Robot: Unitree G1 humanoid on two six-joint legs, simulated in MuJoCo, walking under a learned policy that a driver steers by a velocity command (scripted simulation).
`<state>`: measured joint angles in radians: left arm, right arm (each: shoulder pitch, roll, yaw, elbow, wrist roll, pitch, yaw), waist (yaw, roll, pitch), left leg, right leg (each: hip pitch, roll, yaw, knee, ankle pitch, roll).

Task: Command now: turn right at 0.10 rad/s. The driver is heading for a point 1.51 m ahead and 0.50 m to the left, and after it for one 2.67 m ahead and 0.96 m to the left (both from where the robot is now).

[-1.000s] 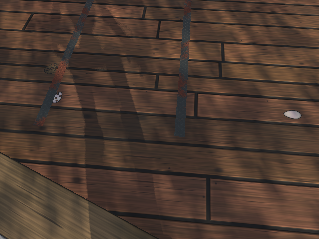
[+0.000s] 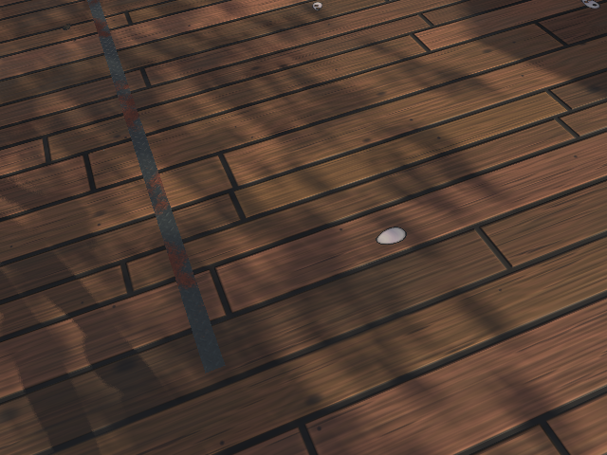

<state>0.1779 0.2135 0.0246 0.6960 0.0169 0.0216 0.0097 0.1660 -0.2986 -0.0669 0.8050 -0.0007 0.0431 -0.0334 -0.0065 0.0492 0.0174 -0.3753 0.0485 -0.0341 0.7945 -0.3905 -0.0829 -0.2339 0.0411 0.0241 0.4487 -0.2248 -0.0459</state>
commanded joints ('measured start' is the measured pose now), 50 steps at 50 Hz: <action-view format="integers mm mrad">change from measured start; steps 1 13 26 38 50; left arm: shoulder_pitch -12 -39 -7 21 74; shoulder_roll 150 116 121 114 109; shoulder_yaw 40 41 42 28 33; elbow -31 70 224 322 359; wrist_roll -3 -3 -9 -13 -30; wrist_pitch -1 9 -2 -9 -53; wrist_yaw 9 23 34 38 29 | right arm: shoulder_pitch -43 -1 16 50 111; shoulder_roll -50 -57 -45 -31 -29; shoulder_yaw -2 10 24 33 24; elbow -61 63 166 227 238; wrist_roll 6 -9 -7 -5 13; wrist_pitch -17 -50 -47 -42 -78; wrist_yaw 4 10 -6 -10 -7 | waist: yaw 26 9 3 6 8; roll -192 -3 -51 -44 -48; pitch -83 -21 3 11 94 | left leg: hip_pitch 33 159 169 168 46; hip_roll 4 25 0 -18 -7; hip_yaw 3 -31 -20 -9 -56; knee -150 -448 -470 -472 -404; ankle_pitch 3 243 203 217 -245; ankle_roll -1 84 101 102 175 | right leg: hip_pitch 117 78 71 66 -67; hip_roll -241 -72 -66 -65 -76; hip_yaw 213 72 49 36 74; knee -89 -78 -104 -107 -53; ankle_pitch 388 95 80 86 -407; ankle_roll -175 -7 17 17 -52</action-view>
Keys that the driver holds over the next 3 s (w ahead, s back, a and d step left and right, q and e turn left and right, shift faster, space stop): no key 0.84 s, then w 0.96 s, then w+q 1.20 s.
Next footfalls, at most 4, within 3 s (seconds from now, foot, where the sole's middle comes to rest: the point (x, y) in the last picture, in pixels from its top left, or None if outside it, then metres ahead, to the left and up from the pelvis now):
0.08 left None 0.02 0.15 -0.78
1.68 right None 0.49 -0.09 -0.88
2.18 left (272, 365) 0.77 0.16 -0.88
2.68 right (309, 264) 1.10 0.06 -0.88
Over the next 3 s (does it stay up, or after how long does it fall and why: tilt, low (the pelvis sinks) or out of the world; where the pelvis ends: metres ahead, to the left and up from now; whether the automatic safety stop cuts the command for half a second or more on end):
stays up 1.05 0.16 -0.10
